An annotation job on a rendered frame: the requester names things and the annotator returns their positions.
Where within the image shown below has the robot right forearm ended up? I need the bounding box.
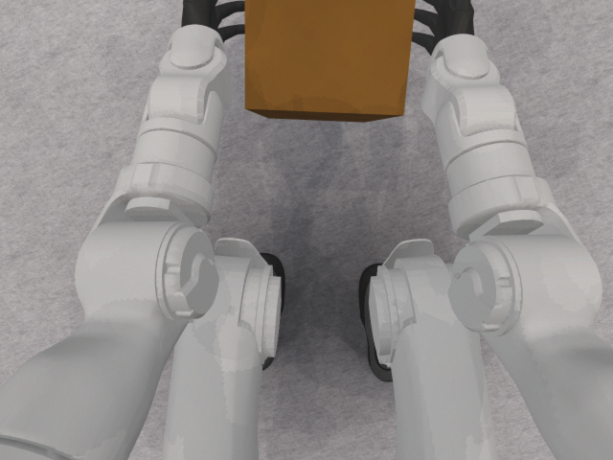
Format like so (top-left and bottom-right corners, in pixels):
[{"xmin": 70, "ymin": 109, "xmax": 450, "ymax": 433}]
[{"xmin": 420, "ymin": 34, "xmax": 602, "ymax": 284}]

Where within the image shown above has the right robot thigh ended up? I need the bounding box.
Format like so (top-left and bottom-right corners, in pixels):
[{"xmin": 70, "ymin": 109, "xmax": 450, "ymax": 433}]
[{"xmin": 369, "ymin": 255, "xmax": 498, "ymax": 460}]

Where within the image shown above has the robot left upper arm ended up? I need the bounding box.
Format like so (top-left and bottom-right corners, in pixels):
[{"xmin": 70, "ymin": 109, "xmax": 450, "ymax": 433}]
[{"xmin": 0, "ymin": 221, "xmax": 219, "ymax": 460}]

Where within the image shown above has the robot right upper arm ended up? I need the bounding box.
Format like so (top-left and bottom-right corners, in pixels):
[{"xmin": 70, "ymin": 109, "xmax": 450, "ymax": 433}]
[{"xmin": 448, "ymin": 234, "xmax": 613, "ymax": 460}]

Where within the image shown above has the robot left hand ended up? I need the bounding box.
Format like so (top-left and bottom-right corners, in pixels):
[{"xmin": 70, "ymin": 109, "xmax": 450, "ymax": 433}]
[{"xmin": 181, "ymin": 0, "xmax": 245, "ymax": 43}]

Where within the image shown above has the robot left forearm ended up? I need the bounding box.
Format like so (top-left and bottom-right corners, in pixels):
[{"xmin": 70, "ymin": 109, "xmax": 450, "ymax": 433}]
[{"xmin": 75, "ymin": 24, "xmax": 234, "ymax": 296}]

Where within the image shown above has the robot thigh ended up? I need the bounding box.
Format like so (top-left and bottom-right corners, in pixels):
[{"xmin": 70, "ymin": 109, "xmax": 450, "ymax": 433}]
[
  {"xmin": 161, "ymin": 255, "xmax": 282, "ymax": 460},
  {"xmin": 369, "ymin": 255, "xmax": 498, "ymax": 460}
]

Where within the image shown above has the robot right hand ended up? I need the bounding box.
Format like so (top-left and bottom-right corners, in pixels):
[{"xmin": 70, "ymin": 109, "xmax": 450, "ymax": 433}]
[{"xmin": 412, "ymin": 0, "xmax": 474, "ymax": 56}]

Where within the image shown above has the carton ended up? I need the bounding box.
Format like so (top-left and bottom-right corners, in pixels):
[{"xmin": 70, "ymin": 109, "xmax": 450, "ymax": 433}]
[{"xmin": 245, "ymin": 0, "xmax": 416, "ymax": 123}]

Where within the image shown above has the left robot thigh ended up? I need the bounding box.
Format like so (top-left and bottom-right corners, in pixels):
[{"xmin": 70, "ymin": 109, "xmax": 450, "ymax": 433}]
[{"xmin": 161, "ymin": 255, "xmax": 282, "ymax": 460}]

